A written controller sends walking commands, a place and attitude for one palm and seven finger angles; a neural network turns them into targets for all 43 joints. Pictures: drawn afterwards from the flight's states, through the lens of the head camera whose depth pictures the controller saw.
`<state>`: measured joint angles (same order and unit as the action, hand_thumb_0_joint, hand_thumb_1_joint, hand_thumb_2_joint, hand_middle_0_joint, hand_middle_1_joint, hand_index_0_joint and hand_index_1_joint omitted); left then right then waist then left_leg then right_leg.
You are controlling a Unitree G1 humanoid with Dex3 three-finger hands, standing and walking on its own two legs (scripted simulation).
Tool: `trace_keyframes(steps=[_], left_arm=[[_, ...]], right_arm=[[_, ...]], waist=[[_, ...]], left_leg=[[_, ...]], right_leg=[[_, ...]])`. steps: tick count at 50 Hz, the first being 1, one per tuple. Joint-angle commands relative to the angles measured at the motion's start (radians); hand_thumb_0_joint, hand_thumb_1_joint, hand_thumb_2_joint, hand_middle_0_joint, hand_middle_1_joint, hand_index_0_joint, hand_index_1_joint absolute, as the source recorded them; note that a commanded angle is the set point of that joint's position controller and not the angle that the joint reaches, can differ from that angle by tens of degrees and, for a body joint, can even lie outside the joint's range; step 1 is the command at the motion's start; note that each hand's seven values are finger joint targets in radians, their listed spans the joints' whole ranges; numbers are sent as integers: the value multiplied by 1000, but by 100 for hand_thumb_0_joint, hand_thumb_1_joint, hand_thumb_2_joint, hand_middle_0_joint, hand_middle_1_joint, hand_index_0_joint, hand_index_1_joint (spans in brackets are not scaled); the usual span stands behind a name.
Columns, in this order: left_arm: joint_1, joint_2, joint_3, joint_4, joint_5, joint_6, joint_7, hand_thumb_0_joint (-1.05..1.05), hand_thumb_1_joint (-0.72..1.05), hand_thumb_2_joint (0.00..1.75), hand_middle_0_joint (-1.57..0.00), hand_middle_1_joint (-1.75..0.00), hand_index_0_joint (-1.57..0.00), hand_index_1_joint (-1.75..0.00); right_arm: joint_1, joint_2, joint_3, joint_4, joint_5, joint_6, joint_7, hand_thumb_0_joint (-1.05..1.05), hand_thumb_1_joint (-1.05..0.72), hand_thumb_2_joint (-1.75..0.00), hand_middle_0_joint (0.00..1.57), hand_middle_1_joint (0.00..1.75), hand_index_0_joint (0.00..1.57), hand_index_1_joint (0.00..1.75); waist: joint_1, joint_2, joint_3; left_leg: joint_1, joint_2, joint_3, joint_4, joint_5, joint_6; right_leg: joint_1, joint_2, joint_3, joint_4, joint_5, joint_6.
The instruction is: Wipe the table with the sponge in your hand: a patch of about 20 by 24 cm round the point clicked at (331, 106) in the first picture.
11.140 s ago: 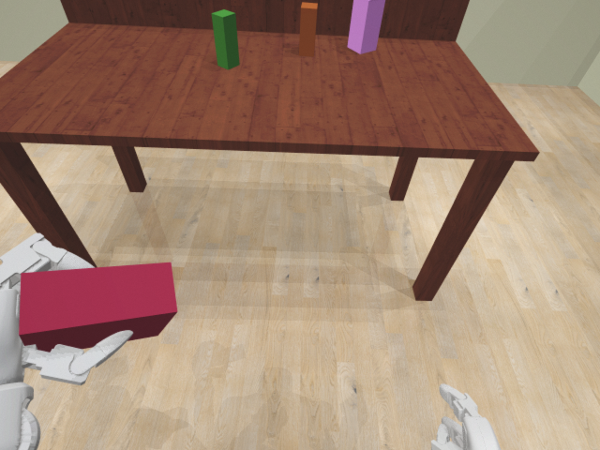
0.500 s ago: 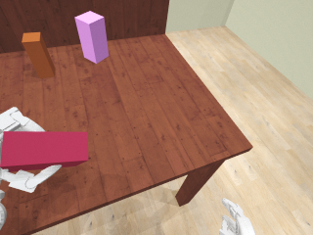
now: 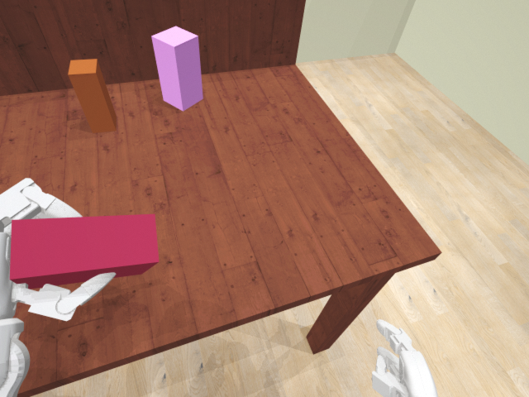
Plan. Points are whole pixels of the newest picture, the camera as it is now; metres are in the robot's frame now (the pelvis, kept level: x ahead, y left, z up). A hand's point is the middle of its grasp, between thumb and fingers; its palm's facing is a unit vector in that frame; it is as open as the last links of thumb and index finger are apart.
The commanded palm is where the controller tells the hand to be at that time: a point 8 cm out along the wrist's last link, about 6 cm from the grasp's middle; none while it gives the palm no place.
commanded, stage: look again from close up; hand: left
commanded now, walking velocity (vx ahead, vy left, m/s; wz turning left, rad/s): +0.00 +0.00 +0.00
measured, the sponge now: (110, 250) +0.23 +0.21 +0.15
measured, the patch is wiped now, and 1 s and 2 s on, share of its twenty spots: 0.00 0.00 0.00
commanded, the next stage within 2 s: come to a stop and stand still in 0.24 s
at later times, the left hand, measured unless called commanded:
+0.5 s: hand (98, 246) +0.23 +0.22 +0.16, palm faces +0.36 -0.86 -0.36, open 9.3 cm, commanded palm +0.17 +0.26 +0.18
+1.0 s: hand (81, 225) +0.24 +0.24 +0.18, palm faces +0.41 -0.85 -0.33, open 9.3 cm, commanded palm +0.18 +0.26 +0.18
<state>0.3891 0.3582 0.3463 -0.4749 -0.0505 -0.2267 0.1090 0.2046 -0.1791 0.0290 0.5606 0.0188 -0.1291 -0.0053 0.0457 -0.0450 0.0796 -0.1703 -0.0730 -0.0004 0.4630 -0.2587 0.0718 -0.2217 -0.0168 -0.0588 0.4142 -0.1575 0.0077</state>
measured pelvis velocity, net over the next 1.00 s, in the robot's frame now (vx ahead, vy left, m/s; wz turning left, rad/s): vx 0.02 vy -0.02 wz -0.01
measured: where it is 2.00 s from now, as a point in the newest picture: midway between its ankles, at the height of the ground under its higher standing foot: outside the picture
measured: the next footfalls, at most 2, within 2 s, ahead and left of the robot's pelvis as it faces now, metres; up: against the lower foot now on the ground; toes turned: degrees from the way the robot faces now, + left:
none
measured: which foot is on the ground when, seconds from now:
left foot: down 0.00-1.00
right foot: down 0.00-1.00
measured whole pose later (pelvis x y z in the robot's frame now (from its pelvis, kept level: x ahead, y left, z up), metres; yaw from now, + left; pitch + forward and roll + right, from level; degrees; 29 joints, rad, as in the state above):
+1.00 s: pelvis +0.02 -0.02 +0.00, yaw -1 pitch -1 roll -1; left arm 0.35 0.39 0.38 -0.47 -0.06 -0.25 0.11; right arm 0.19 -0.20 0.03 0.59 0.02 -0.17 -0.01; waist 0.04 -0.05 0.08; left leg -0.17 -0.05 0.00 0.48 -0.29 0.05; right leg -0.22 0.01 -0.06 0.44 -0.19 -0.01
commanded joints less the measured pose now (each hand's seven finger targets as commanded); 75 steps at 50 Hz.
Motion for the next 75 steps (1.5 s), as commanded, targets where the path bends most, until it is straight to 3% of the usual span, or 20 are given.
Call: trace_keyframes(steps=[1, 9, 18, 24, 25, 26, 27, 28, 29, 33, 37, 38, 44, 47, 49, 54, 58, 59, 65, 75], left_arm=[[-76, 151, 92, -181, 0, -55, 14, 0, 10, 130, -120, -160, -120, -160], [-91, 136, 75, -167, 7, -56, 14, 0, 10, 130, -120, -160, -120, -160], [-26, 183, 133, -198, 7, -57, 26, 0, 10, 130, -120, -160, -120, -160], [3, 132, 87, -170, -4, -48, 20, 0, 10, 130, -120, -160, -120, -160], [-1072, 992, 673, -474, 169, -163, 16, 0, 10, 130, -120, -160, -120, -160], [-478, 352, 284, 150, 58, -122, -30, 0, 10, 130, -120, -160, -120, -160], [-182, 285, 234, 85, 19, -121, -25, 0, 10, 130, -120, -160, -120, -160], [-96, 112, 114, 140, -14, -90, -29, 0, 10, 130, -120, -160, -120, -160], [-158, 152, 94, -13, -8, -103, -31, 0, 10, 130, -120, -160, -120, -160], [25, 92, 21, -107, -21, -97, -20, 0, 10, 130, -120, -160, -120, -160], [-29, 214, 146, -143, -13, -92, 2, 0, 10, 130, -120, -160, -120, -160], [-76, 280, 217, -173, -15, -89, 12, 0, 10, 130, -120, -160, -120, -160], [-161, 214, 138, -260, -17, -106, 3, 0, 10, 130, -120, -160, -120, -160], [-110, 182, 103, -272, -13, -100, 2, 0, 10, 130, -120, -160, -120, -160], [-45, 116, 55, -200, -14, -86, 0, 0, 10, 130, -120, -160, -120, -160], [-7, 121, 79, -88, -14, -53, 2, 0, 10, 130, -120, -160, -120, -160], [-84, 195, 136, -164, -9, -51, 8, 0, 10, 130, -120, -160, -120, -160], [-90, 150, 91, -164, -11, -56, 3, 0, 10, 130, -120, -160, -120, -160], [-139, 170, 79, -291, 6, -71, 11, 0, 10, 130, -120, -160, -120, -160], [-27, 144, 92, -122, 4, -53, 7, 0, 10, 130, -120, -160, -120, -160]], right_arm=[[-62, -143, -65, -145, -1, -55, -17, 0, -90, -90, 20, 30, 20, 30], [-73, -140, -54, -141, -4, -60, -28, 0, -90, -90, 20, 30, 20, 30], [-76, -145, -67, -127, 0, -83, -30, 0, -90, -90, 20, 30, 20, 30], [-63, -151, -65, -123, -6, -68, -29, 0, -90, -90, 20, 30, 20, 30], [66, -196, -49, -103, -56, -111, -28, 0, -90, -90, 20, 30, 20, 30], [-33, -58, -13, -65, -18, -101, -32, 0, -90, -90, 20, 30, 20, 30], [-21, -117, -58, -113, -20, -113, -33, 0, -90, -90, 20, 30, 20, 30], [-41, -137, -70, -105, 4, -110, -13, 0, -90, -90, 20, 30, 20, 30], [-12, -154, -75, -120, 0, -101, -6, 0, -90, -90, 20, 30, 20, 30], [-81, -149, -64, -127, 10, -102, 20, 0, -90, -90, 20, 30, 20, 30], [-74, -153, -71, -136, -1, -91, -7, 0, -90, -90, 20, 30, 20, 30], [-104, -159, -66, -131, 2, -85, -14, 0, -90, -90, 20, 30, 20, 30], [-100, -131, -50, -134, -2, -98, -27, 0, -90, -90, 20, 30, 20, 30], [-77, -140, -59, -129, -3, -108, -13, 0, -90, -90, 20, 30, 20, 30], [-72, -142, -55, -119, -5, -99, -7, 0, -90, -90, 20, 30, 20, 30], [-75, -144, -59, -124, -4, -57, -15, 0, -90, -90, 20, 30, 20, 30], [-99, -142, -58, -144, 4, -52, -28, 0, -90, -90, 20, 30, 20, 30], [-90, -135, -51, -149, -4, -48, -31, 0, -90, -90, 20, 30, 20, 30], [-86, -140, -55, -152, -7, -80, -29, 0, -90, -90, 20, 30, 20, 30], [-57, -147, -63, -134, -4, -64, -28, 0, -90, -90, 20, 30, 20, 30]], waist=[[-22, 105, -152], [-25, 101, -116], [-24, 100, -170], [-31, 79, -165], [-24, 65, -43], [-31, 57, -249], [21, 84, -168], [-12, 188, -248], [-18, 196, -244], [-6, 55, -195], [-9, -88, -178], [-15, -29, -191], [-22, 235, -222], [-20, 184, -254], [-23, 117, -222], [-25, 33, -155], [-23, 80, -154], [-26, 77, -143], [-22, 187, -173], [-24, 55, -127]], left_leg=[[-181, 153, -118, -161, 94, -99], [-213, 144, -119, -188, -76, -55], [-124, 131, -97, -128, 51, -59], [-115, 130, -99, -117, 135, -64], [-212, 132, -30, -9, 193, -33], [-85, 106, -55, -54, 208, -33], [-82, 113, -65, -43, 187, -59], [-3, 109, -35, -43, 191, -67], [-53, 115, -51, -46, 193, -64], [-89, 135, -65, -102, 117, -44], [-112, 128, -88, -90, 147, -56], [-91, 130, -85, -100, 130, -55], [-51, 137, -89, -63, 358, -69], [-22, 135, -84, -32, 444, -88], [-38, 138, -84, -53, 414, -93], [-112, 146, -89, -110, 259, -91], [-118, 147, -88, -143, 143, -80], [-148, 145, -96, -153, 122, -71], [-161, 138, -103, -157, 92, -63], [-165, 146, -108, -172, 97, -89]], right_leg=[[231, -46, 71, -5, 107, -25], [192, -39, 87, -56, -44, -19], [179, -57, 121, -67, 47, -32], [179, -63, 106, -64, 109, -36], [43, -31, 107, -72, 56, 45], [76, -100, 82, -48, 36, -46], [115, -80, 207, -91, 129, -53], [148, -87, 183, -34, 154, -76], [164, -92, 155, -12, 161, -62], [155, -53, 125, -9, 72, -32], [163, -60, 119, -17, 103, -31], [145, -53, 123, -7, 80, -27], [184, -56, 86, 48, 244, -39], [217, -55, 97, 44, 332, -44], [189, -44, 78, 30, 283, -39], [170, -41, 77, -7, 193, -27], [169, -38, 99, -16, 121, -23], [185, -39, 77, -21, 105, -21], [246, -30, 84, -2, 133, -25], [194, -30, 79, -42, 87, -23]])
